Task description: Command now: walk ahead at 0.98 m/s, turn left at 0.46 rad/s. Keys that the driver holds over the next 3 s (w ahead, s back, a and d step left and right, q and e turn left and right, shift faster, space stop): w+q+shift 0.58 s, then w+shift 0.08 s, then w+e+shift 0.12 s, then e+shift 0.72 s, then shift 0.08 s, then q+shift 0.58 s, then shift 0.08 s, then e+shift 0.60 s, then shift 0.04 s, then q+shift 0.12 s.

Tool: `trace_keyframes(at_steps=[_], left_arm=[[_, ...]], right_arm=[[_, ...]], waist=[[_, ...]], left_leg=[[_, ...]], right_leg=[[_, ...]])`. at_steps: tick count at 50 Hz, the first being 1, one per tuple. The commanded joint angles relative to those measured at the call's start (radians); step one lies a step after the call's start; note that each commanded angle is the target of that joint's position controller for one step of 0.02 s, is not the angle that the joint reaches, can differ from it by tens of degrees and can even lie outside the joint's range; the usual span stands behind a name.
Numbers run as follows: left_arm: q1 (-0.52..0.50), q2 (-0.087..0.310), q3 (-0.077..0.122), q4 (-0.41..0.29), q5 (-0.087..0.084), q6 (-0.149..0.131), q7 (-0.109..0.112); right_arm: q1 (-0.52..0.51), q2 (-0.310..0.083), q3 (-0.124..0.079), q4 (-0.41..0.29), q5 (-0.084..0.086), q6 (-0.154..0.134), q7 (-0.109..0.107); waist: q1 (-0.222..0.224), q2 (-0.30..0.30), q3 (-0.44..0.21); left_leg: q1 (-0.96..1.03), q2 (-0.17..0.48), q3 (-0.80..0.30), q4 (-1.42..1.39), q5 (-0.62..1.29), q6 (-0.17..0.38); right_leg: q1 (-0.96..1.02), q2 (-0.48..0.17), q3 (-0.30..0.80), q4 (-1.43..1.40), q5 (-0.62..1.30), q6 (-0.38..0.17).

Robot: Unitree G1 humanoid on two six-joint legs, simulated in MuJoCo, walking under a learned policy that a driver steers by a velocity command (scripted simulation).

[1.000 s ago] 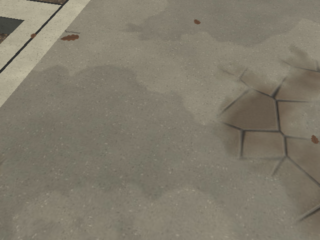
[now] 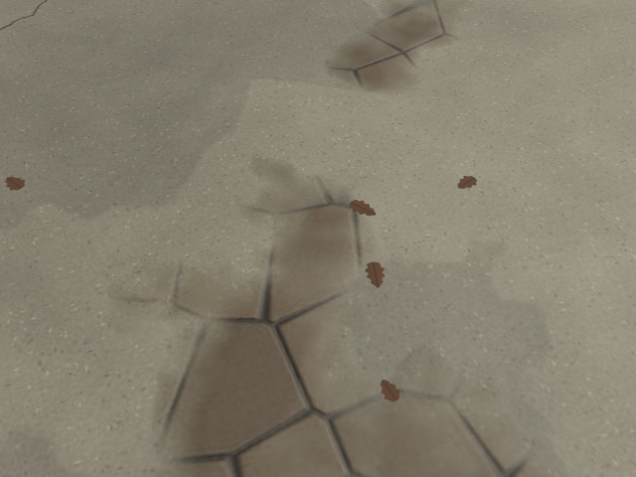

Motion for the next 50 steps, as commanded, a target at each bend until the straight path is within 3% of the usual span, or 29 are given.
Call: trace_keyframes(at_steps=[1,3,6,10,12,13,14,15,16,17,18,20,23,28,31,33,35,36,37,38,39,40,41,43,45,46,47,48,50], left_arm=[[-0.023,0.040,-0.016,-0.126,0.025,0.006,-0.006],[-0.145,0.043,-0.033,-0.188,0.012,0.010,-0.012],[-0.293,0.019,-0.058,-0.242,-0.020,0.006,-0.032],[-0.311,0.058,-0.045,-0.256,-0.027,0.004,-0.010],[-0.171,0.111,-0.017,-0.222,-0.026,-0.004,0.012],[-0.018,0.149,0.002,-0.188,-0.022,-0.011,0.029],[0.196,0.236,0.034,-0.167,-0.003,-0.011,0.054],[0.234,0.290,0.049,-0.155,0.034,-0.002,0.054],[0.184,0.248,0.058,-0.146,0.007,0.009,0.046],[0.111,0.144,0.037,-0.153,-0.004,0.009,0.039],[0.091,0.101,0.027,-0.135,-0.005,0.007,0.032],[0.121,0.072,0.018,-0.085,-0.011,-0.003,0.031],[0.159,0.038,0.013,-0.025,-0.043,-0.024,0.014],[0.117,0.096,0.020,0.007,-0.042,-0.039,0.020],[0.214,0.162,0.026,0.034,-0.039,-0.034,0.029],[0.221,0.241,0.040,0.033,-0.033,-0.008,0.044],[0.164,0.266,0.039,0.019,-0.031,0.018,0.050],[0.222,0.166,0.022,0.010,-0.020,0.024,0.036],[0.376,0.078,-0.007,-0.052,-0.075,0.020,0.028],[0.181,0.175,0.010,-0.074,-0.076,0.008,0.034],[0.143,0.155,0.007,-0.079,-0.084,0.007,0.029],[0.157,0.133,0.001,-0.051,-0.074,0.013,0.024],[0.204,0.106,-0.002,-0.019,-0.064,0.037,0.022],[0.292,0.066,0.000,0.033,-0.049,0.083,0.008],[0.227,0.051,0.008,0.020,-0.049,0.093,-0.002],[0.160,0.068,0.026,-0.006,-0.143,0.069,0.024],[0.124,0.062,0.019,-0.034,-0.143,0.049,0.025],[0.095,0.050,0.016,-0.043,-0.119,0.033,0.017],[0.006,0.020,0.012,-0.063,-0.089,0.010,-0.006]], right_arm=[[0.047,-0.051,0.002,-0.030,0.012,-0.036,-0.005],[0.062,-0.076,-0.003,-0.046,0.013,-0.043,-0.009],[0.061,-0.107,-0.019,-0.071,0.020,-0.044,-0.003],[0.139,-0.132,-0.030,-0.061,0.038,-0.034,0.001],[0.152,-0.166,-0.037,-0.054,0.033,-0.029,-0.003],[0.119,-0.183,-0.043,-0.065,0.035,-0.031,0.002],[0.077,-0.121,-0.027,-0.101,0.038,-0.042,0.004],[0.153,0.024,0.010,-0.145,0.083,-0.038,-0.006],[0.104,-0.049,0.008,-0.159,0.058,-0.021,-0.016],[0.005,-0.076,0.000,-0.156,0.034,-0.008,-0.012],[-0.049,-0.064,0.001,-0.164,0.018,-0.001,0.001],[-0.090,-0.023,0.005,-0.188,-0.006,0.025,0.027],[-0.189,0.015,0.022,-0.258,-0.013,0.058,0.048],[-0.353,-0.021,0.043,-0.346,-0.010,0.058,0.083],[-0.403,-0.028,0.054,-0.352,-0.016,0.050,0.090],[-0.260,-0.075,0.041,-0.303,-0.020,0.041,0.073],[0.120,-0.151,-0.001,-0.174,-0.033,0.037,0.036],[0.105,-0.239,-0.028,-0.158,-0.037,0.043,0.011],[0.049,-0.318,-0.035,-0.216,-0.045,0.038,0.002],[0.075,-0.263,-0.040,-0.216,-0.024,0.044,-0.009],[0.022,-0.228,-0.028,-0.184,-0.026,0.031,-0.021],[-0.038,-0.163,-0.011,-0.176,-0.029,0.012,-0.018],[-0.068,-0.129,0.002,-0.175,-0.025,-0.011,-0.015],[-0.089,-0.068,0.023,-0.153,-0.001,-0.042,-0.006],[-0.093,-0.058,0.028,-0.140,0.009,-0.063,-0.002],[-0.198,-0.025,0.026,-0.174,0.013,-0.069,-0.015],[-0.239,-0.048,0.024,-0.189,0.018,-0.071,-0.028],[-0.267,-0.050,0.025,-0.194,0.021,-0.064,-0.044],[-0.170,-0.081,0.021,-0.176,0.020,-0.046,-0.082]], waist=[[0.068,0.039,0.023],[0.056,0.026,0.074],[0.012,0.059,0.091],[-0.025,0.070,0.023],[0.042,0.060,-0.096],[0.124,0.062,-0.181],[0.219,0.000,-0.316],[0.161,-0.241,-0.455],[0.141,-0.228,-0.387],[0.142,-0.111,-0.231],[0.129,-0.031,-0.136],[0.088,-0.053,-0.057],[0.055,-0.074,-0.012],[0.018,-0.026,0.082],[0.026,-0.019,0.086],[-0.067,-0.077,-0.007],[-0.250,-0.074,-0.169],[-0.158,0.104,-0.206],[-0.030,0.287,-0.435],[-0.131,0.077,-0.391],[-0.069,0.053,-0.160],[-0.006,-0.031,-0.043],[0.045,-0.038,-0.001],[0.118,0.004,0.021],[0.113,0.055,0.043],[0.097,0.118,0.010],[0.109,0.138,0.022],[0.106,0.114,0.040],[0.039,0.055,0.011]], left_leg=[[0.089,0.274,-0.516,-0.315,-0.104,0.199],[-0.012,0.264,-0.470,-0.377,-0.037,0.203],[-0.143,0.192,-0.371,-0.422,0.098,0.135],[0.085,0.216,-0.384,-0.278,0.424,0.080],[0.162,0.192,-0.359,-0.018,0.667,0.041],[0.066,0.155,-0.342,0.193,0.613,0.022],[-0.086,0.117,-0.282,0.480,0.357,0.015],[-0.376,0.037,-0.167,0.785,-0.298,-0.007],[-0.485,0.124,-0.121,0.882,-0.203,0.009],[-0.510,0.167,-0.101,0.862,-0.112,0.008],[-0.495,0.195,-0.095,0.824,-0.075,0.001],[-0.474,0.233,-0.088,0.797,-0.074,-0.011],[-0.541,0.265,-0.061,0.784,-0.032,-0.013],[-0.412,0.234,0.061,0.463,0.222,0.007],[-0.212,0.132,0.173,0.282,0.231,0.059],[-0.040,0.062,0.158,0.237,0.133,0.092],[0.421,0.054,0.049,0.110,0.076,0.136],[0.617,0.230,-0.163,0.139,-0.062,0.133],[0.878,0.549,-0.699,0.031,-0.055,0.247],[0.756,0.504,-0.698,-0.157,-0.213,0.200],[0.543,0.491,-0.559,-0.219,-0.197,0.177],[0.352,0.466,-0.445,-0.241,-0.002,0.145],[0.214,0.450,-0.328,-0.240,0.263,0.126],[0.076,0.404,-0.125,-0.261,0.592,0.079],[0.074,0.350,0.022,-0.273,0.831,0.036],[0.111,0.326,0.051,-0.287,0.832,-0.002],[0.098,0.308,0.101,-0.293,0.819,-0.017],[0.067,0.253,0.173,-0.285,0.769,-0.042],[0.115,0.202,0.225,-0.191,0.739,-0.078]], right_leg=[[-0.246,-0.099,0.042,-0.118,-0.043,0.053],[-0.233,-0.115,0.000,-0.290,0.036,0.090],[0.003,-0.068,-0.061,-0.587,0.273,0.111],[0.084,-0.020,-0.064,-0.745,0.319,0.098],[0.272,0.028,-0.076,-0.808,0.189,0.072],[0.482,-0.026,-0.040,-0.793,0.159,0.053],[0.714,-0.235,0.155,-0.796,-0.137,0.016],[0.935,-0.533,0.643,-0.920,-0.401,-0.076],[0.828,-0.509,0.759,-0.990,-0.519,-0.097],[0.687,-0.446,0.575,-1.000,-0.427,-0.072],[0.568,-0.404,0.423,-1.012,-0.226,-0.060],[0.442,-0.343,0.227,-1.042,-0.006,-0.031],[0.410,-0.323,0.041,-1.070,0.249,-0.002],[0.295,-0.231,-0.256,-1.173,0.456,0.048],[0.341,-0.234,-0.320,-1.118,0.959,0.060],[0.422,-0.276,-0.310,-0.903,1.272,0.048],[0.271,-0.274,-0.291,-0.422,1.184,0.005],[0.020,-0.141,-0.264,0.000,0.145,0.010],[-0.283,-0.042,-0.072,0.351,-0.298,0.020],[-0.363,-0.050,0.016,0.339,-0.130,0.006],[-0.389,-0.081,0.000,0.267,-0.047,0.010],[-0.321,-0.119,0.004,0.175,-0.014,0.017],[-0.217,-0.136,0.017,0.120,-0.012,0.029],[-0.077,-0.146,0.012,0.001,-0.035,0.053],[-0.101,-0.125,-0.039,-0.097,0.050,0.053],[-0.154,-0.137,0.020,-0.091,0.107,0.063],[-0.159,-0.133,-0.011,-0.201,0.174,0.069],[-0.123,-0.108,-0.074,-0.344,0.266,0.076],[-0.063,-0.018,-0.199,-0.601,0.503,0.085]])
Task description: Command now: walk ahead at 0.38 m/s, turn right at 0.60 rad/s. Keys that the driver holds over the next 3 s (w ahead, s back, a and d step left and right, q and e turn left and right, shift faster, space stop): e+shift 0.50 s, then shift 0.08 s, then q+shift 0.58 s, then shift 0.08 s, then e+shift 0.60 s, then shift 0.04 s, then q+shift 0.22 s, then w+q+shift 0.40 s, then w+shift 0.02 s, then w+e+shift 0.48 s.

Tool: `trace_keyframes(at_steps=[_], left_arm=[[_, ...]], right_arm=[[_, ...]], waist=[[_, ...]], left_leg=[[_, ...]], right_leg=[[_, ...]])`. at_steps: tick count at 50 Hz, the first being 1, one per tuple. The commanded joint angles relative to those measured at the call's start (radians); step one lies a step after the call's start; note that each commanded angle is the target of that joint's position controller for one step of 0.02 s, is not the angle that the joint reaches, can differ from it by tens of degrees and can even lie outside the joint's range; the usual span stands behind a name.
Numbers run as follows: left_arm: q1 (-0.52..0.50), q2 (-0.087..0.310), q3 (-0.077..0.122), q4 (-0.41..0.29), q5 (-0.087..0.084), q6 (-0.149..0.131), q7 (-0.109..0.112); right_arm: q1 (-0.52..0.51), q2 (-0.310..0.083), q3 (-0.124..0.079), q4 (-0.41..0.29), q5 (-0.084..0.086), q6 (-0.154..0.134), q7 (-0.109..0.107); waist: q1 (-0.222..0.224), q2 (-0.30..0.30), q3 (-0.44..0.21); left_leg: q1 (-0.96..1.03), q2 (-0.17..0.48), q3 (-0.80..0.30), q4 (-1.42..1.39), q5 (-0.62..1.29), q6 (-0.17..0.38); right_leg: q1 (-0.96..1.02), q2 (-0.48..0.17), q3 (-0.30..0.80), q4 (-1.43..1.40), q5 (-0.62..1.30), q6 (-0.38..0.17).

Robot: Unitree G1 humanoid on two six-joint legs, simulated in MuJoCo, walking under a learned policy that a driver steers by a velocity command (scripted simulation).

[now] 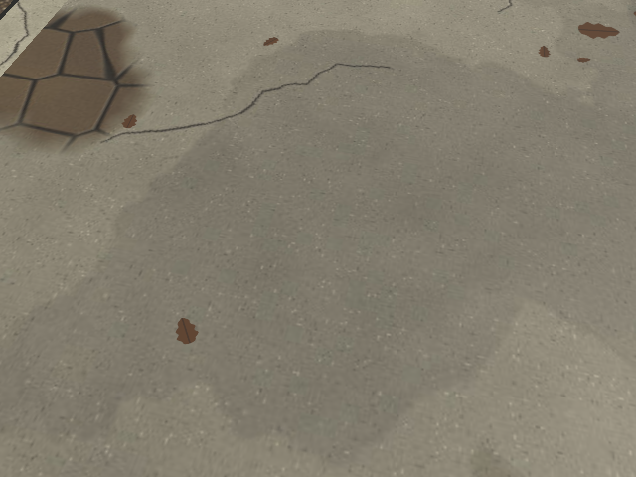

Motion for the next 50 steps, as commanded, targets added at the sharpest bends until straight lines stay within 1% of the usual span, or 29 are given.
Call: trace_keyframes(at_steps=[1,2,4,5,6,7,8,9,10,11,14,16,19,23,29,30,31,32,33,34,35,36,37,39,42,46,48,49,50], left_arm=[[-0.002,0.015,0.010,-0.058,0.021,-0.033,-0.030],[0.053,0.028,0.020,-0.061,0.018,-0.026,-0.044],[0.246,0.124,0.061,-0.048,0.013,0.006,-0.050],[0.423,0.191,0.091,-0.012,0.018,0.024,-0.038],[0.466,0.182,0.087,0.019,0.016,0.037,-0.016],[0.312,0.197,0.067,-0.042,0.072,0.020,-0.007],[0.188,0.255,0.069,-0.143,0.111,-0.003,-0.012],[0.078,0.263,0.086,-0.221,0.080,0.003,-0.018],[0.015,0.222,0.078,-0.236,0.033,0.011,-0.016],[-0.012,0.191,0.066,-0.246,0.013,0.016,-0.012],[-0.032,0.177,0.070,-0.258,0.022,0.040,0.016],[0.014,0.194,0.080,-0.249,0.022,0.059,0.042],[0.006,0.202,0.088,-0.266,0.008,0.096,0.070],[-0.016,0.193,0.092,-0.293,0.013,0.121,0.072],[-0.068,0.167,0.077,-0.322,0.019,0.122,0.058],[-0.066,0.144,0.065,-0.318,0.017,0.121,0.055],[0.010,0.086,0.043,-0.303,0.032,0.120,0.047],[0.030,0.108,0.044,-0.308,0.033,0.111,0.046],[0.031,0.172,0.062,-0.305,0.044,0.095,0.043],[0.014,0.198,0.065,-0.269,0.044,0.093,0.043],[0.006,0.171,0.059,-0.245,0.055,0.100,0.041],[-0.024,0.150,0.055,-0.245,0.062,0.104,0.042],[-0.049,0.136,0.052,-0.257,0.057,0.101,0.041],[-0.100,0.105,0.044,-0.262,0.038,0.091,0.043],[-0.115,0.086,0.044,-0.246,0.020,0.079,0.053],[-0.097,0.102,0.055,-0.209,0.007,0.050,0.042],[-0.041,0.109,0.062,-0.173,0.006,0.039,0.034],[0.002,0.126,0.071,-0.147,0.009,0.039,0.033],[0.006,0.162,0.080,-0.143,0.019,0.045,0.036]], right_arm=[[-0.098,-0.155,-0.027,-0.100,0.010,-0.010,-0.054],[-0.096,-0.179,-0.031,-0.102,0.014,0.001,-0.063],[-0.193,-0.199,-0.042,-0.144,0.030,0.020,-0.064],[-0.276,-0.184,-0.039,-0.171,0.038,0.021,-0.050],[-0.319,-0.096,-0.016,-0.178,0.036,0.015,-0.010],[-0.160,0.033,0.011,-0.207,0.000,0.010,0.027],[0.047,-0.035,0.013,-0.204,0.002,0.000,0.042],[-0.018,-0.164,-0.010,-0.218,0.012,0.001,0.044],[-0.116,-0.185,-0.024,-0.233,0.010,0.014,0.033],[-0.155,-0.175,-0.025,-0.241,0.000,0.033,0.018],[-0.195,-0.135,-0.027,-0.246,-0.011,0.069,0.000],[-0.230,-0.088,-0.018,-0.248,-0.012,0.069,-0.010],[-0.273,-0.087,-0.022,-0.245,0.010,0.076,-0.019],[-0.342,-0.099,-0.035,-0.246,0.014,0.063,-0.015],[-0.270,-0.141,-0.058,-0.204,0.007,0.023,0.018],[-0.244,-0.142,-0.059,-0.193,0.002,0.022,0.022],[-0.271,-0.169,-0.058,-0.213,-0.017,0.029,0.021],[-0.269,-0.200,-0.058,-0.227,-0.046,0.045,0.019],[-0.246,-0.178,-0.056,-0.218,-0.050,0.043,0.017],[-0.273,-0.120,-0.036,-0.228,-0.030,0.043,0.018],[-0.292,-0.097,-0.023,-0.227,-0.009,0.051,0.021],[-0.284,-0.125,-0.029,-0.231,0.015,0.063,0.023],[-0.269,-0.194,-0.052,-0.233,0.030,0.080,0.020],[-0.198,-0.239,-0.076,-0.233,0.027,0.104,0.011],[-0.159,-0.222,-0.083,-0.242,0.026,0.116,0.003],[-0.148,-0.221,-0.100,-0.252,0.039,0.130,-0.009],[-0.168,-0.218,-0.105,-0.261,0.055,0.136,-0.016],[-0.178,-0.206,-0.103,-0.268,0.062,0.139,-0.020],[-0.145,-0.165,-0.092,-0.267,0.058,0.142,-0.021]], waist=[[0.018,0.067,-0.085],[0.041,0.117,-0.135],[0.155,0.192,-0.219],[0.263,0.134,-0.261],[0.284,-0.104,-0.172],[0.073,-0.357,-0.129],[0.004,-0.255,-0.420],[0.017,-0.061,-0.392],[-0.008,0.102,-0.239],[-0.025,0.149,-0.193],[-0.023,0.067,-0.136],[0.006,0.032,-0.195],[0.029,-0.038,-0.253],[0.064,-0.118,-0.200],[0.049,-0.154,-0.226],[0.039,-0.114,-0.229],[0.080,0.054,-0.256],[0.094,0.260,-0.194],[0.088,0.295,-0.194],[0.078,0.186,-0.177],[0.084,0.124,-0.164],[0.064,0.117,-0.135],[0.053,0.127,-0.095],[0.017,0.155,-0.101],[0.001,0.222,-0.149],[0.010,0.248,-0.198],[0.044,0.237,-0.210],[0.060,0.223,-0.221],[0.044,0.133,-0.239]], left_leg=[[-0.146,0.150,0.055,0.062,0.950,-0.074],[-0.117,0.175,0.050,0.131,1.025,-0.085],[-0.140,0.225,0.024,0.333,1.134,-0.098],[-0.229,0.214,0.009,0.585,0.999,-0.107],[-0.363,0.065,0.010,0.953,0.139,-0.136],[-0.665,-0.078,-0.131,1.307,-0.403,-0.164],[-0.682,-0.076,-0.355,1.415,-0.340,-0.160],[-0.682,-0.036,-0.380,1.327,-0.247,-0.122],[-0.714,0.006,-0.361,1.210,-0.170,-0.115],[-0.690,0.034,-0.361,1.127,-0.129,-0.119],[-0.577,0.050,-0.339,0.849,-0.077,-0.151],[-0.569,0.024,-0.328,0.727,-0.031,-0.181],[-0.587,0.008,-0.354,0.607,0.057,-0.199],[-0.567,-0.005,-0.367,0.465,0.094,-0.187],[-0.341,0.025,-0.346,0.157,0.174,-0.133],[-0.241,0.064,-0.345,0.062,0.305,-0.106],[-0.127,0.232,-0.499,0.035,0.424,-0.032],[-0.129,0.372,-0.679,0.011,0.644,0.124],[-0.206,0.460,-0.864,-0.028,0.531,0.227],[-0.233,0.395,-0.789,-0.008,0.404,0.189],[-0.241,0.309,-0.685,0.003,0.278,0.120],[-0.239,0.251,-0.662,0.003,0.215,0.085],[-0.244,0.216,-0.660,0.007,0.222,0.073],[-0.211,0.169,-0.649,0.010,0.238,0.060],[-0.121,0.170,-0.712,0.009,0.203,0.064],[-0.078,0.174,-0.796,0.007,0.227,0.065],[-0.123,0.148,-0.800,0.020,0.196,0.039],[-0.210,0.113,-0.768,0.045,0.137,0.004],[-0.369,0.049,-0.695,0.156,-0.063,-0.041]], right_leg=[[0.286,0.129,-0.180,-0.273,0.285,0.018],[0.357,0.152,-0.186,-0.283,0.266,0.011],[0.552,0.174,-0.152,-0.253,0.139,-0.044],[0.731,0.154,-0.090,-0.298,0.167,-0.096],[0.786,0.094,-0.008,-0.442,0.351,-0.141],[0.841,-0.017,0.331,-0.299,0.878,-0.267],[0.923,-0.225,0.715,-0.448,0.709,-0.446],[0.830,-0.219,0.764,-0.569,0.246,-0.446],[0.670,-0.159,0.710,-0.630,-0.085,-0.385],[0.557,-0.131,0.691,-0.659,-0.205,-0.346],[0.392,0.016,0.491,-0.631,-0.043,-0.260],[0.441,0.038,0.449,-0.571,0.159,-0.240],[0.521,0.052,0.470,-0.540,0.038,-0.184],[0.524,0.072,0.534,-0.538,-0.147,-0.151],[0.548,0.063,0.596,-0.409,0.040,-0.137],[0.511,0.089,0.560,-0.363,-0.062,-0.114],[0.430,0.161,0.466,-0.216,-0.414,-0.068],[0.308,0.302,0.296,-0.050,-0.688,0.004],[0.270,0.241,0.283,0.122,-0.673,0.062],[0.298,0.191,0.292,0.159,-0.589,0.086],[0.308,0.150,0.226,0.130,-0.531,0.107],[0.289,0.143,0.170,0.103,-0.506,0.121],[0.260,0.147,0.120,0.063,-0.494,0.123],[0.276,0.173,0.076,-0.030,-0.493,0.117],[0.305,0.187,0.100,-0.163,-0.484,0.098],[0.389,0.195,0.135,-0.345,-0.421,0.066],[0.502,0.183,0.130,-0.521,-0.307,0.036],[0.629,0.138,0.123,-0.615,-0.196,0.017],[0.783,0.007,0.204,-0.616,-0.154,-0.030]])
Over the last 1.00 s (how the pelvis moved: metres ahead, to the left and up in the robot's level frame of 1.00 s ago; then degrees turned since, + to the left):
0.82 0.22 0.01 30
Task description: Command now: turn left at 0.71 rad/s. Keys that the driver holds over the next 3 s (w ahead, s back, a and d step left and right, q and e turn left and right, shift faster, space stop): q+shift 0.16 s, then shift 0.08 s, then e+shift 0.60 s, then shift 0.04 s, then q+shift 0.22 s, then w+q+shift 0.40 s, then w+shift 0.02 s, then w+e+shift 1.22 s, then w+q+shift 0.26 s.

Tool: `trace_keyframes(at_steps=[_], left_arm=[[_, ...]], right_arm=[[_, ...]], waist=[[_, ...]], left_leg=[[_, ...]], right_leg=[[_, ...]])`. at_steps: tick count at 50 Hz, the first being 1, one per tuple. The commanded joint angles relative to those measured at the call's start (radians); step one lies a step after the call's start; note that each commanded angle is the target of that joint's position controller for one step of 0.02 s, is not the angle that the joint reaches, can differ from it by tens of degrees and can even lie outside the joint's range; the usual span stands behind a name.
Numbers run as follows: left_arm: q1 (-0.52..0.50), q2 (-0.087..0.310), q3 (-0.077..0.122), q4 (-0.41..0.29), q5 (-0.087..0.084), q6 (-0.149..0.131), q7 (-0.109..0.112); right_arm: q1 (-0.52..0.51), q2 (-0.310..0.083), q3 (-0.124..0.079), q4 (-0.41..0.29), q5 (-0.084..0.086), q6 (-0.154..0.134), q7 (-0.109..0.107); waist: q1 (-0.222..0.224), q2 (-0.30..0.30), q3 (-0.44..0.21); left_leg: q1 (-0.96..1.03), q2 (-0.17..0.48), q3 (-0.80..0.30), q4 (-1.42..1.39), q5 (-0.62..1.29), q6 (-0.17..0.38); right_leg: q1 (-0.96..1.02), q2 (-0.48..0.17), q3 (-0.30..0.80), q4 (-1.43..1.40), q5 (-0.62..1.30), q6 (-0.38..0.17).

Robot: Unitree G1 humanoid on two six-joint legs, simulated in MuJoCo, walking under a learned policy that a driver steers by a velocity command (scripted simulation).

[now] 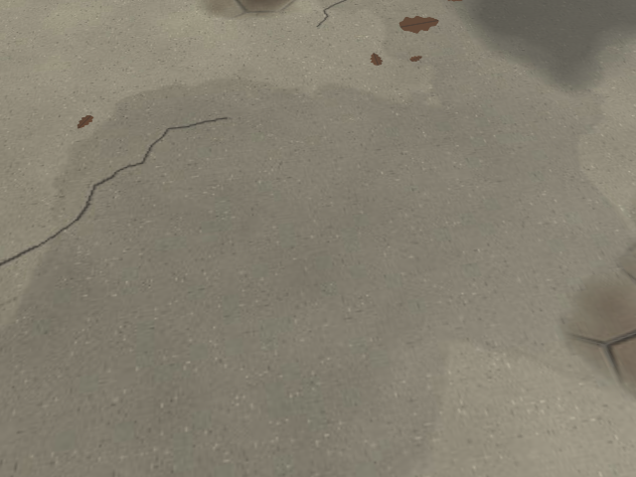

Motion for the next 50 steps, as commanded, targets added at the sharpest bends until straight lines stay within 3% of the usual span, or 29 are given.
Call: trace_keyframes(at_steps=[1,2,3,4,6,8,10,13,15,18,19,20,21,22,23,25,27,32,36,38,39,40,41,42,43,44,45,48,50], left_arm=[[0.066,0.222,0.062,-0.034,0.050,-0.006,-0.002],[0.000,0.186,0.056,-0.056,0.089,-0.014,-0.004],[-0.062,0.130,0.040,-0.076,0.078,-0.019,0.005],[-0.095,0.094,0.029,-0.083,0.060,-0.019,0.014],[-0.085,0.083,0.018,-0.077,0.033,-0.013,0.027],[-0.031,0.102,0.021,-0.068,0.040,-0.001,0.033],[0.049,0.127,0.026,-0.044,0.043,0.014,0.033],[0.073,0.180,0.038,-0.024,0.030,0.023,0.016],[0.054,0.189,0.035,-0.011,0.014,0.017,-0.001],[0.036,0.128,0.003,0.020,-0.010,-0.008,-0.027],[0.068,0.141,0.004,0.035,-0.015,-0.020,-0.033],[0.077,0.131,-0.004,0.018,0.012,-0.035,-0.039],[0.126,0.075,-0.024,0.012,0.031,-0.046,-0.047],[0.086,0.121,-0.010,0.004,0.001,-0.037,-0.039],[0.071,0.189,0.019,0.008,-0.022,-0.021,-0.031],[0.128,0.152,0.028,0.036,-0.020,0.027,-0.006],[0.159,0.117,0.026,0.033,-0.002,0.063,0.013],[0.095,0.067,0.011,-0.065,0.009,0.074,-0.011],[0.116,0.102,0.030,-0.104,0.006,0.084,-0.040],[0.168,0.106,0.045,-0.099,0.005,0.089,-0.037],[0.219,0.141,0.063,-0.085,0.011,0.085,-0.024],[0.272,0.285,0.105,-0.097,0.011,0.073,-0.002],[0.243,0.341,0.101,-0.139,0.043,0.039,-0.009],[0.244,0.300,0.093,-0.139,0.052,0.010,-0.025],[0.210,0.268,0.079,-0.133,0.042,-0.005,-0.023],[0.147,0.227,0.066,-0.139,0.019,-0.003,-0.013],[0.081,0.174,0.044,-0.151,0.007,0.005,-0.001],[0.040,0.083,-0.004,-0.147,0.039,0.003,0.013],[0.042,0.039,-0.024,-0.115,0.053,-0.005,0.011]], right_arm=[[-0.022,-0.082,-0.028,-0.115,0.007,-0.015,-0.005],[-0.010,-0.170,-0.056,-0.113,-0.010,-0.031,0.003],[0.014,-0.215,-0.072,-0.087,-0.013,-0.029,0.009],[0.045,-0.197,-0.070,-0.061,-0.017,-0.018,0.009],[0.066,-0.136,-0.050,-0.054,-0.023,-0.002,0.014],[-0.009,-0.110,-0.031,-0.097,-0.009,-0.004,0.024],[-0.091,-0.084,-0.011,-0.141,-0.015,-0.011,0.032],[-0.124,-0.050,0.013,-0.172,-0.030,-0.018,0.043],[-0.106,-0.044,0.019,-0.161,-0.035,-0.022,0.039],[-0.036,-0.035,0.017,-0.113,-0.046,-0.026,0.024],[-0.020,-0.091,0.003,-0.115,-0.047,-0.028,0.014],[0.034,-0.179,-0.017,-0.125,-0.056,-0.027,-0.004],[0.067,-0.246,-0.032,-0.127,-0.080,-0.011,-0.021],[0.080,-0.199,-0.029,-0.108,-0.076,-0.008,-0.014],[0.061,-0.172,-0.020,-0.115,-0.076,-0.016,-0.006],[-0.079,-0.116,-0.006,-0.124,-0.055,-0.030,-0.008],[-0.152,-0.094,-0.002,-0.118,-0.059,-0.042,-0.009],[-0.167,-0.105,-0.016,-0.085,-0.057,-0.054,-0.014],[-0.163,-0.154,-0.037,-0.059,-0.034,-0.058,0.005],[-0.177,-0.143,-0.038,-0.046,-0.015,-0.053,0.013],[-0.132,-0.108,-0.032,-0.023,-0.016,-0.049,0.020],[-0.121,-0.059,-0.019,-0.041,-0.051,-0.043,0.023],[-0.229,-0.044,-0.007,-0.118,-0.066,-0.047,0.013],[-0.270,-0.090,-0.017,-0.116,-0.054,-0.051,0.007],[-0.263,-0.093,-0.019,-0.103,-0.036,-0.057,0.002],[-0.225,-0.104,-0.024,-0.073,-0.040,-0.056,-0.005],[-0.188,-0.122,-0.029,-0.050,-0.045,-0.051,-0.008],[-0.092,-0.080,-0.016,0.022,-0.037,-0.038,0.010],[-0.071,-0.033,0.005,0.047,-0.030,-0.030,0.019]], waist=[[0.014,-0.236,-0.161],[0.008,-0.245,-0.111],[-0.017,-0.167,-0.095],[-0.027,-0.122,-0.092],[-0.013,-0.136,-0.072],[0.031,-0.140,-0.047],[0.086,-0.133,-0.053],[0.098,-0.137,-0.075],[0.075,-0.153,-0.087],[0.012,-0.156,-0.100],[0.003,-0.144,-0.105],[0.001,-0.065,-0.197],[0.006,0.156,-0.295],[-0.042,0.230,-0.333],[-0.053,0.173,-0.267],[0.019,0.154,-0.155],[0.058,0.152,-0.099],[0.042,0.134,-0.114],[0.048,0.123,-0.130],[0.083,0.086,-0.127],[0.092,-0.004,-0.114],[0.092,-0.327,-0.084],[0.089,-0.399,-0.124],[0.128,-0.243,-0.171],[0.101,-0.191,-0.149],[0.064,-0.112,-0.140],[0.038,-0.117,-0.147],[0.015,-0.105,-0.209],[0.020,-0.107,-0.188]], left_leg=[[-0.243,-0.034,0.049,0.229,-0.429,0.021],[-0.303,0.038,0.087,0.449,-0.472,-0.026],[-0.285,0.077,0.122,0.573,-0.407,-0.044],[-0.281,0.079,0.142,0.637,-0.341,-0.056],[-0.341,0.105,0.186,0.779,-0.262,-0.081],[-0.389,0.152,0.261,0.737,-0.204,-0.103],[-0.398,0.176,0.287,0.639,-0.204,-0.120],[-0.285,0.180,0.304,0.477,-0.262,-0.106],[-0.142,0.152,0.334,0.348,-0.290,-0.081],[0.139,0.110,0.353,-0.033,-0.048,-0.034],[0.270,0.131,0.320,-0.134,0.119,-0.008],[0.466,0.274,0.199,-0.050,0.450,0.031],[0.646,0.497,0.073,0.076,0.835,0.176],[0.544,0.581,-0.003,0.012,0.773,0.317],[0.469,0.556,0.035,-0.034,0.654,0.335],[0.300,0.467,0.188,-0.095,0.391,0.249],[0.168,0.430,0.285,-0.142,0.277,0.218],[0.171,0.469,0.380,-0.149,0.161,0.211],[0.200,0.523,0.399,-0.100,0.159,0.187],[0.163,0.499,0.452,0.003,0.069,0.119],[0.095,0.436,0.500,0.139,-0.050,0.059],[-0.159,0.295,0.597,0.490,-0.362,-0.047],[-0.383,0.136,0.397,0.744,-0.600,-0.083],[-0.421,0.145,0.279,0.831,-0.562,-0.059],[-0.424,0.161,0.252,0.831,-0.468,-0.029],[-0.413,0.190,0.243,0.794,-0.371,-0.021],[-0.370,0.204,0.253,0.765,-0.306,-0.026],[-0.191,0.202,0.292,0.732,-0.180,-0.057],[-0.116,0.221,0.289,0.561,-0.143,-0.073]], right_leg=[[0.245,-0.380,0.312,-0.143,0.268,-0.190],[0.132,-0.498,0.348,-0.144,0.421,-0.265],[0.104,-0.454,0.238,-0.124,0.462,-0.244],[0.097,-0.374,0.136,-0.100,0.450,-0.199],[0.113,-0.324,0.022,-0.064,0.574,-0.181],[0.133,-0.310,-0.046,-0.077,0.602,-0.202],[0.188,-0.329,-0.033,-0.073,0.619,-0.235],[0.173,-0.351,-0.034,-0.062,0.625,-0.259],[0.106,-0.337,-0.035,-0.051,0.628,-0.257],[0.029,-0.291,-0.015,0.004,0.576,-0.203],[-0.028,-0.271,-0.011,0.030,0.531,-0.147],[-0.124,-0.222,-0.027,0.109,0.320,-0.074],[-0.315,-0.148,-0.086,0.271,-0.160,-0.001],[-0.357,-0.111,-0.113,0.476,-0.446,0.045],[-0.409,-0.118,-0.096,0.691,-0.470,0.062],[-0.425,-0.149,-0.082,0.778,-0.346,0.081],[-0.369,-0.149,-0.120,0.773,-0.228,0.104],[-0.299,-0.204,-0.145,0.520,-0.104,0.074],[-0.215,-0.186,-0.202,0.380,-0.110,0.016],[-0.112,-0.144,-0.240,0.229,-0.019,-0.031],[-0.023,-0.120,-0.194,0.127,0.081,-0.075],[0.118,-0.322,0.144,-0.009,0.505,-0.182],[0.137,-0.459,0.495,-0.075,0.547,-0.384],[0.160,-0.460,0.457,-0.113,0.410,-0.393],[0.149,-0.426,0.377,-0.107,0.345,-0.340],[0.132,-0.387,0.292,-0.084,0.316,-0.279],[0.101,-0.366,0.217,-0.069,0.360,-0.245],[0.059,-0.305,0.048,-0.067,0.494,-0.216],[0.052,-0.278,-0.032,-0.084,0.439,-0.199]])
Over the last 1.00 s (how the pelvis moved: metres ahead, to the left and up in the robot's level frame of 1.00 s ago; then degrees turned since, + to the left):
0.28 0.02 0.00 -21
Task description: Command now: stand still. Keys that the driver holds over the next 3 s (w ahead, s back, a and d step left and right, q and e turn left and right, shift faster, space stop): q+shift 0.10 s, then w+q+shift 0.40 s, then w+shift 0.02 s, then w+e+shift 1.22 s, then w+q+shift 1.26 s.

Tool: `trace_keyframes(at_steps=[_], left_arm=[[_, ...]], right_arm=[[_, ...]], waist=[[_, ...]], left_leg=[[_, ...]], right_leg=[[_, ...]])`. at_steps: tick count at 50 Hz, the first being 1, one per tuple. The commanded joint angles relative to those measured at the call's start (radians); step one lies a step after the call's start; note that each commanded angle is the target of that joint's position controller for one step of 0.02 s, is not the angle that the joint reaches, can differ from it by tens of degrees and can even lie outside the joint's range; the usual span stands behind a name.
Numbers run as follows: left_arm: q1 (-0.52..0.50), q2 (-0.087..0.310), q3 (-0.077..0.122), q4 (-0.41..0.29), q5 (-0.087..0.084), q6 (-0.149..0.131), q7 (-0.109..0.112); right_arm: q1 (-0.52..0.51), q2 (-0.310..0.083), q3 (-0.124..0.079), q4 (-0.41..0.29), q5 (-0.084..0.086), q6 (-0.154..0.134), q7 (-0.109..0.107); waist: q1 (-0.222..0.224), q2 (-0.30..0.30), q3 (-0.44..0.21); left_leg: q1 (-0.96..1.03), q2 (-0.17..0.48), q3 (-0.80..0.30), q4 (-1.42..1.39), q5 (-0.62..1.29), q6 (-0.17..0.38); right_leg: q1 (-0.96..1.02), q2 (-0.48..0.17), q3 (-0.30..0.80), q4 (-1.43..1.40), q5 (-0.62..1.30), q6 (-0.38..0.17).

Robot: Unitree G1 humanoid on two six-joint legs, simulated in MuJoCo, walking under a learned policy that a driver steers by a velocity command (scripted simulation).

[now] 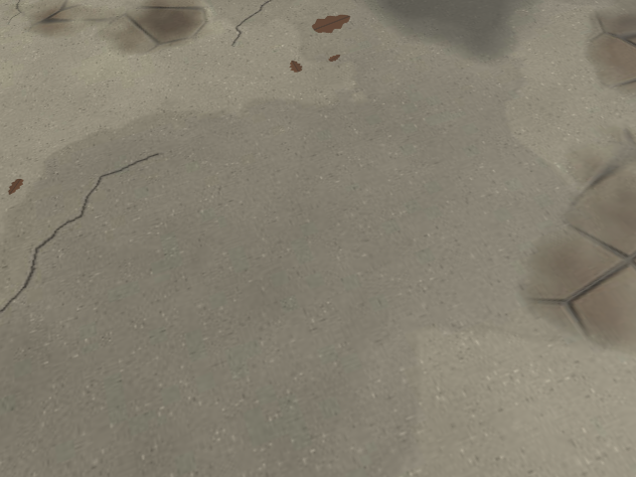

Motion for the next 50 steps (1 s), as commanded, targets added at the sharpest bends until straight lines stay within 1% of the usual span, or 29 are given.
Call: trace_keyframes(at_steps=[1,3,5,6,8,10,13,16,17,18,20,24,26,27,28,29,30,31,32,33,34,36,38,41,44,46,48,49,50], left_arm=[[-0.032,0.050,-0.001,-0.041,0.022,-0.023,0.005],[-0.039,0.107,0.017,-0.030,0.031,-0.016,0.007],[-0.027,0.167,0.040,-0.019,0.025,-0.001,0.009],[0.015,0.186,0.051,-0.009,0.013,0.002,0.009],[0.061,0.192,0.060,0.016,-0.010,-0.012,0.008],[0.067,0.164,0.058,0.033,-0.016,-0.041,0.012],[0.055,0.137,0.062,0.047,-0.011,-0.080,0.007],[0.052,0.144,0.073,0.062,-0.009,-0.097,-0.003],[0.125,0.132,0.059,0.095,0.042,-0.093,-0.022],[0.128,0.138,0.062,0.103,0.040,-0.097,-0.029],[0.122,0.158,0.065,0.111,0.036,-0.103,-0.027],[0.144,0.196,0.071,0.142,0.036,-0.089,-0.023],[0.146,0.229,0.072,0.157,0.028,-0.078,-0.024],[0.133,0.239,0.068,0.163,0.016,-0.070,-0.026],[0.136,0.208,0.049,0.160,0.022,-0.073,-0.029],[0.136,0.030,0.001,0.091,0.029,-0.077,-0.047],[0.042,0.106,0.010,0.036,0.021,-0.087,-0.045],[-0.029,0.141,0.018,0.036,-0.006,-0.088,-0.044],[0.038,0.122,0.010,0.075,-0.019,-0.094,-0.041],[0.085,0.125,0.011,0.113,-0.007,-0.091,-0.046],[0.149,0.112,0.010,0.150,0.001,-0.073,-0.055],[0.179,0.096,0.013,0.193,-0.005,-0.034,-0.072],[0.134,0.069,0.011,0.202,-0.015,-0.018,-0.085],[0.009,0.045,0.001,0.181,-0.026,-0.025,-0.092],[-0.091,0.029,-0.015,0.143,-0.015,-0.037,-0.101],[-0.092,0.025,-0.028,0.133,-0.015,-0.038,-0.103],[-0.032,0.063,-0.022,0.141,-0.014,-0.025,-0.099],[0.059,0.097,-0.011,0.164,-0.012,-0.014,-0.095],[0.220,0.143,0.009,0.206,-0.008,-0.006,-0.088]], right_arm=[[0.025,0.000,0.017,-0.023,0.009,0.002,0.012],[-0.016,-0.040,0.012,-0.049,0.013,0.007,0.014],[-0.029,-0.092,-0.001,-0.075,0.022,0.009,0.014],[-0.022,-0.096,-0.001,-0.082,0.027,0.009,0.015],[-0.033,-0.093,-0.002,-0.101,0.036,0.002,0.020],[-0.025,-0.077,-0.005,-0.103,0.037,-0.015,0.026],[-0.002,-0.046,-0.003,-0.098,0.039,-0.040,0.038],[-0.012,-0.017,0.007,-0.112,0.043,-0.046,0.056],[-0.049,-0.034,0.005,-0.118,-0.072,-0.007,0.097],[-0.077,-0.020,0.006,-0.137,-0.068,0.007,0.120],[-0.110,-0.023,0.012,-0.157,-0.040,0.012,0.143],[-0.146,-0.046,0.021,-0.171,-0.039,0.009,0.141],[-0.040,-0.068,0.014,-0.139,-0.037,0.005,0.118],[0.162,-0.076,0.003,-0.075,-0.039,-0.008,0.100],[0.434,-0.124,-0.025,0.025,-0.046,-0.020,0.081],[0.442,-0.285,-0.049,0.035,-0.049,-0.027,0.056],[0.390,-0.315,-0.049,-0.033,-0.035,-0.036,0.048],[0.343,-0.259,-0.036,-0.015,-0.055,-0.036,0.043],[0.331,-0.208,-0.023,-0.005,-0.066,-0.049,0.035],[0.255,-0.151,-0.005,-0.006,-0.061,-0.064,0.035],[0.201,-0.108,0.012,-0.011,-0.048,-0.081,0.036],[0.188,-0.059,0.030,0.006,-0.035,-0.114,0.040],[0.216,-0.059,0.029,0.033,-0.032,-0.134,0.046],[0.268,-0.025,0.041,0.067,-0.031,-0.147,0.050],[0.324,-0.008,0.057,0.104,-0.027,-0.145,0.031],[0.289,-0.028,0.062,0.104,-0.024,-0.141,0.012],[0.281,-0.086,0.051,0.111,-0.027,-0.137,-0.022],[0.257,-0.118,0.041,0.105,-0.030,-0.127,-0.040],[0.205,-0.147,0.031,0.089,-0.038,-0.113,-0.050]], waist=[[0.005,-0.156,-0.160],[0.037,-0.189,-0.096],[0.062,-0.190,-0.044],[0.087,-0.178,-0.054],[0.104,-0.170,-0.019],[0.091,-0.135,0.003],[0.073,-0.114,-0.017],[0.070,-0.108,-0.015],[0.086,-0.073,-0.016],[0.088,-0.127,0.006],[0.079,-0.164,0.034],[0.061,-0.154,0.071],[-0.008,-0.154,0.012],[-0.117,-0.116,-0.075],[-0.242,-0.019,-0.215],[-0.173,0.359,-0.213],[-0.186,0.236,-0.321],[-0.174,0.081,-0.191],[-0.123,0.010,-0.113],[-0.057,-0.031,-0.077],[-0.006,-0.002,-0.050],[0.025,0.000,-0.005],[0.021,-0.010,0.054],[-0.007,0.009,0.097],[-0.014,-0.002,0.098],[0.022,0.002,0.071],[0.078,0.055,-0.005],[0.134,0.079,-0.054],[0.221,0.084,-0.120]], left_leg=[[0.113,0.048,-0.032,-0.185,0.068,-0.021],[0.128,0.041,-0.022,-0.263,0.033,-0.025],[0.052,0.040,-0.006,-0.244,-0.036,-0.025],[-0.013,0.048,-0.001,-0.222,-0.050,-0.018],[-0.185,0.076,-0.035,-0.176,-0.061,0.009],[-0.310,0.093,-0.073,-0.141,-0.038,0.034],[-0.357,0.116,-0.068,-0.125,0.037,0.051],[-0.332,0.134,-0.038,-0.145,0.102,0.051],[-0.276,0.085,0.038,-0.170,0.110,0.055],[-0.251,0.095,0.046,-0.203,0.140,0.064],[-0.214,0.103,0.062,-0.254,0.164,0.091],[-0.145,0.075,0.129,-0.348,0.071,0.171],[0.070,-0.027,0.194,-0.381,-0.048,0.226],[0.342,-0.104,0.201,-0.435,-0.025,0.252],[0.728,-0.127,0.119,-0.475,-0.022,0.262],[0.890,0.191,-0.403,-0.738,-0.483,0.277],[0.859,0.287,-0.776,-0.933,-0.595,0.277],[0.799,0.313,-0.632,-0.925,-0.431,0.244],[0.673,0.312,-0.494,-0.890,-0.273,0.234],[0.559,0.261,-0.388,-0.891,-0.204,0.197],[0.470,0.229,-0.302,-0.926,-0.143,0.155],[0.402,0.191,-0.174,-0.977,0.006,0.091],[0.409,0.150,-0.027,-1.014,0.183,0.044],[0.448,0.081,0.158,-1.041,0.505,0.011],[0.569,0.087,0.239,-1.036,0.833,0.013],[0.585,0.083,0.294,-0.995,1.159,-0.005],[0.659,0.129,0.299,-0.866,1.532,-0.011],[0.685,0.152,0.294,-0.749,1.669,-0.014],[0.655,0.170,0.278,-0.555,1.728,-0.012]], right_leg=[[0.137,-0.211,0.072,-0.147,0.344,-0.113],[0.111,-0.239,0.079,-0.177,0.226,-0.132],[0.134,-0.296,0.127,-0.194,0.156,-0.169],[0.182,-0.333,0.176,-0.242,-0.049,-0.186],[0.285,-0.410,0.306,-0.326,-0.371,-0.190],[0.381,-0.432,0.321,-0.363,-0.425,-0.170],[0.446,-0.404,0.188,-0.379,-0.313,-0.129],[0.415,-0.381,0.051,-0.388,-0.225,-0.110],[0.372,-0.359,-0.031,-0.387,-0.232,-0.084],[0.334,-0.349,-0.074,-0.386,-0.226,-0.067],[0.299,-0.359,-0.124,-0.400,-0.243,-0.043],[0.337,-0.372,-0.224,-0.368,-0.148,-0.024],[0.315,-0.360,-0.295,-0.171,0.378,-0.016],[0.217,-0.340,-0.335,0.088,0.673,-0.022],[-0.013,-0.295,-0.336,0.428,0.609,-0.004],[-0.420,-0.136,-0.277,0.790,-0.331,0.051],[-0.502,-0.059,0.017,0.972,-0.328,0.048],[-0.592,-0.076,0.066,1.018,-0.177,0.023],[-0.557,-0.101,0.092,0.969,-0.086,0.003],[-0.485,-0.136,0.101,0.897,-0.024,0.003],[-0.419,-0.153,0.115,0.857,0.031,0.013],[-0.379,-0.155,0.123,0.824,0.089,0.028],[-0.438,-0.134,0.105,0.777,0.166,0.025],[-0.472,-0.082,0.006,0.629,0.282,-0.001],[-0.509,-0.055,-0.112,0.498,0.310,-0.031],[-0.379,-0.004,-0.204,0.350,0.308,-0.058],[-0.227,0.048,-0.250,0.289,0.294,-0.082],[-0.130,0.075,-0.256,0.281,0.259,-0.095],[0.031,0.096,-0.234,0.279,0.203,-0.119]])
Over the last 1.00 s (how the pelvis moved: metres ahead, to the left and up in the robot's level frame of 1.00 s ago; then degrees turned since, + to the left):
0.02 -0.01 0.00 -12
